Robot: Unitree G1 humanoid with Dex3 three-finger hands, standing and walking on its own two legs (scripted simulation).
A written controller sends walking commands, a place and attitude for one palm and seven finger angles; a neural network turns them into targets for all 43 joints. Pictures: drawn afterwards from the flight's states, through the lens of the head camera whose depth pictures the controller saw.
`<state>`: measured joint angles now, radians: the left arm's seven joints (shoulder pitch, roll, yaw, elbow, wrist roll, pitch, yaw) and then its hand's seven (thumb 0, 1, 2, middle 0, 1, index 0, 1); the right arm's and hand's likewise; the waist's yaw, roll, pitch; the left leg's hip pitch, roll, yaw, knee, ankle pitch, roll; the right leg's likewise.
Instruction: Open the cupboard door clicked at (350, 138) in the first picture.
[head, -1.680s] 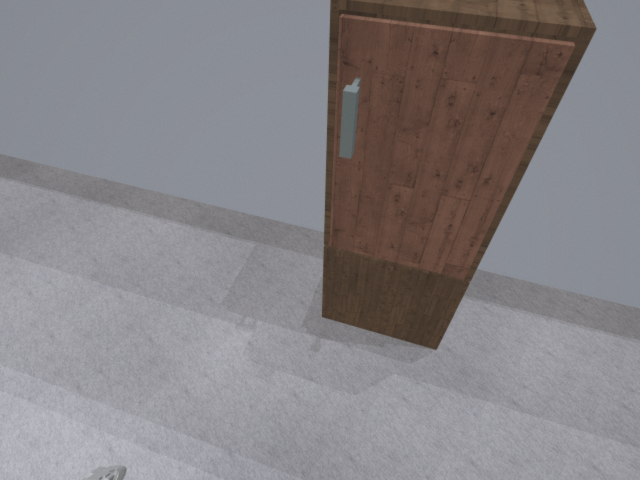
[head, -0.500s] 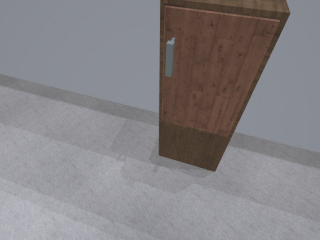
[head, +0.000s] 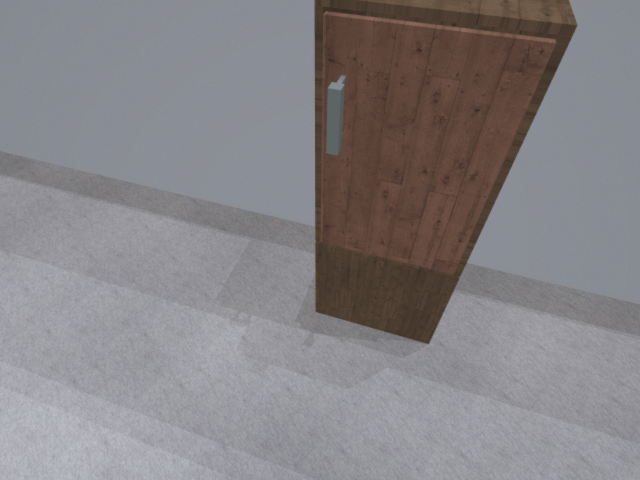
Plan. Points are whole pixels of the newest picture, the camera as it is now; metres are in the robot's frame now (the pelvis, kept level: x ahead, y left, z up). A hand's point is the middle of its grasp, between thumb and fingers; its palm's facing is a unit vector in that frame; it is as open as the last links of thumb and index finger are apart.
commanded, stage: turn to face it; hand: left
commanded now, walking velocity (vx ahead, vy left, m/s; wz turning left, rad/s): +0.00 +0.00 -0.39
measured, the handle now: (338, 115) +0.75 +0.02 +0.07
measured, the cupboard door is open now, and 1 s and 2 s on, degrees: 0 0 0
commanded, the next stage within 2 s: take the last steps up to it in 0.44 s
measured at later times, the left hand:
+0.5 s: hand out of the picture +0.07 +0.19 -0.19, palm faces -0.14 -0.97 -0.20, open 7.4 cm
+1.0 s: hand out of the picture +0.06 +0.20 -0.20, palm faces -0.19 -0.97 -0.12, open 7.4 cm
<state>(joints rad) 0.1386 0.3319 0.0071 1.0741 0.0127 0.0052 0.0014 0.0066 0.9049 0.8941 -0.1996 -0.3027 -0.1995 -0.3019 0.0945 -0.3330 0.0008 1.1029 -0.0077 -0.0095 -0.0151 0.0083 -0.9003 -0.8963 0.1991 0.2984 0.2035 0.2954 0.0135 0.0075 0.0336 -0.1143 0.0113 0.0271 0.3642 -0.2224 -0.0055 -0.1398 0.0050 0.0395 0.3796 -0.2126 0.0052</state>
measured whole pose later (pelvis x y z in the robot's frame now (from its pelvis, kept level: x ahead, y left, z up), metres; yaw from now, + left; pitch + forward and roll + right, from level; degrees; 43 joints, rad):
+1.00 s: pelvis +0.05 +0.03 -0.01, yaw -15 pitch +0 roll -2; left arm 0.37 0.17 0.06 1.09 0.03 0.02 0.00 0.01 0.91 0.89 -0.20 -0.30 -0.20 -0.30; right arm 0.31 -0.13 -0.03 1.03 -0.03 -0.05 -0.03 0.01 -0.91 -0.90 0.20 0.30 0.20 0.29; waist 0.00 -0.05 -0.01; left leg -0.24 0.04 0.14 0.57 -0.33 0.06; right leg -0.33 0.00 -0.01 0.90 -0.44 -0.02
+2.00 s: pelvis +0.13 +0.06 +0.00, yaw -14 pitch +0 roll +0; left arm 0.33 0.20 0.05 1.08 0.02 0.05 0.03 0.01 0.91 0.89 -0.19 -0.30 -0.19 -0.30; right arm 0.24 -0.14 -0.03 1.04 -0.01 0.00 -0.05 0.01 -0.93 -0.90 0.20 0.30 0.20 0.30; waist 0.02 -0.04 0.01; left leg -0.20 -0.04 0.09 0.42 -0.21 0.08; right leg -0.26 -0.03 0.00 0.69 -0.39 0.04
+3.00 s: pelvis +0.09 +0.06 -0.01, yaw -14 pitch +0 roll -1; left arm 0.41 0.14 0.02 1.05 0.04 0.01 0.01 0.00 0.91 0.89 -0.20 -0.30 -0.20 -0.30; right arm 0.32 -0.14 -0.01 1.06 -0.02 0.00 -0.02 0.01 -0.90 -0.90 0.20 0.30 0.20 0.30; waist 0.01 -0.02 -0.03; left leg -0.31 0.00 0.09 0.53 -0.22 0.06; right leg -0.24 0.00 -0.03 0.54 -0.32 -0.02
